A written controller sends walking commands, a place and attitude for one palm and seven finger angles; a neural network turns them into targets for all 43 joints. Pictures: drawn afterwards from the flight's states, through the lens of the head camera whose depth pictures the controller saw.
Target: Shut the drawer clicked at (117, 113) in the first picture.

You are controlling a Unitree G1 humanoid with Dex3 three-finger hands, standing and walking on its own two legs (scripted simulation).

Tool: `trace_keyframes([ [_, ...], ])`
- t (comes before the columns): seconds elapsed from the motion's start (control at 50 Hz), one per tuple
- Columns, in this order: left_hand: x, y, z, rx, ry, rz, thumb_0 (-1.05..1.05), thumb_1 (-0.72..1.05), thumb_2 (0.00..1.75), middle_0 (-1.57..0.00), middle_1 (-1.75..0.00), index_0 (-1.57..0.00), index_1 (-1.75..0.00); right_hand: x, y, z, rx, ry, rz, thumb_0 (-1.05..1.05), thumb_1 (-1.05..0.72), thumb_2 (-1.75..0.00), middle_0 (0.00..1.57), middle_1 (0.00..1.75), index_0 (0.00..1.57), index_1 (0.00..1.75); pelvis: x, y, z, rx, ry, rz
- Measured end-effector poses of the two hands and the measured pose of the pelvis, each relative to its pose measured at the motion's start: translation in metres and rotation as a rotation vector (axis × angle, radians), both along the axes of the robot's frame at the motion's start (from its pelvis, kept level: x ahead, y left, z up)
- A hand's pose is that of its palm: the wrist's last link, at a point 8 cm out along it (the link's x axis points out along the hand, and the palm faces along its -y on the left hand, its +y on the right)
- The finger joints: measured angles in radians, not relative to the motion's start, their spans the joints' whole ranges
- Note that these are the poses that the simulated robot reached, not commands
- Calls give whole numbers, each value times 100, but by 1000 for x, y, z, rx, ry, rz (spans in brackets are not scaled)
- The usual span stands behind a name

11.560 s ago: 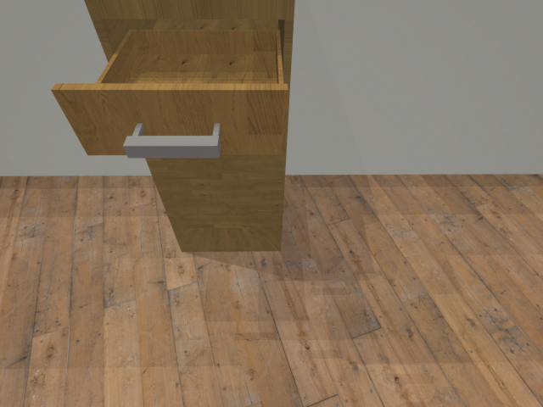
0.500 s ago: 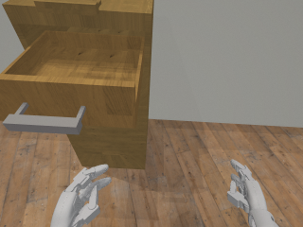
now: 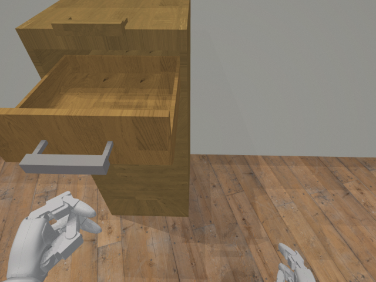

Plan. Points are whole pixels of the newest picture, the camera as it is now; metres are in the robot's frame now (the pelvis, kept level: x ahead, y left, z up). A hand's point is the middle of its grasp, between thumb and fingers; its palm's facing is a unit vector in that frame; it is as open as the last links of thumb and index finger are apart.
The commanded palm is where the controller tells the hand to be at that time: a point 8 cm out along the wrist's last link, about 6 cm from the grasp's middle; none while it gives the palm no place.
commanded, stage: raise the hand and make a fist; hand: left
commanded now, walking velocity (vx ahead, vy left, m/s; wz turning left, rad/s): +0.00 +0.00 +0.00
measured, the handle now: (71, 154) +0.31 +0.26 +0.14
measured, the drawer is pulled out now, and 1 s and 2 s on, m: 0.27 0.27 0.27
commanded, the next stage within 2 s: bring the fist close to the handle in 0.98 s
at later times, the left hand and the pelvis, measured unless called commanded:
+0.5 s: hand (46, 221) +0.15 +0.19 +0.21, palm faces +0.06 -0.99 -0.16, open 3.2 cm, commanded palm +0.09 +0.23 +0.23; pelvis +0.01 +0.01 +0.02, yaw +2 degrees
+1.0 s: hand (38, 214) +0.15 +0.19 +0.23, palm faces +0.10 -0.97 -0.21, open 3.2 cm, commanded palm +0.09 +0.23 +0.24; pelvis -0.01 -0.02 +0.02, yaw +1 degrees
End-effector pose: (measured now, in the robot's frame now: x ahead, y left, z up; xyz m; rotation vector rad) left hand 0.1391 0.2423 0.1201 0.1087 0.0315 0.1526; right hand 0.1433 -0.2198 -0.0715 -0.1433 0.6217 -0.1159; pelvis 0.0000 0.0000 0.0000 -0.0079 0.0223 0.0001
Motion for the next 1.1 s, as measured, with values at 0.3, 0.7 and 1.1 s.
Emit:
trace_keyframes([
  [0.3,-9,1,52,55,-125,-96,1,90,89,-125,-144,-125,-144,73,33,57,3,-324,133,2,-91,-90,20,30,20,30,8,12,10,-12,-58,30],
  [0.7,-26,9,124,110,-203,-63,1,89,89,-140,-160,-140,-160,83,49,64,61,-310,248,2,-90,-90,20,30,21,30,0,-4,21,4,-129,33],
  [1.1,-15,12,119,120,-179,-18,1,89,89,-141,-160,-140,-160,45,-23,46,-14,-258,91,2,-90,-90,20,30,20,30,-5,-21,20,-10,-137,17],
])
